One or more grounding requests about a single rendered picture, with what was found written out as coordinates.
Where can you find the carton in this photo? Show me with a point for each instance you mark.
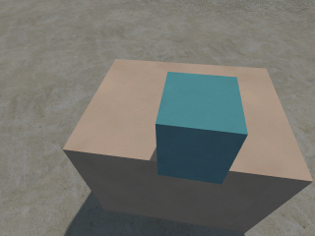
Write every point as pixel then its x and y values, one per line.
pixel 200 126

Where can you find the pedestal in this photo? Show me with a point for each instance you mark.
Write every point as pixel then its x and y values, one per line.
pixel 114 149

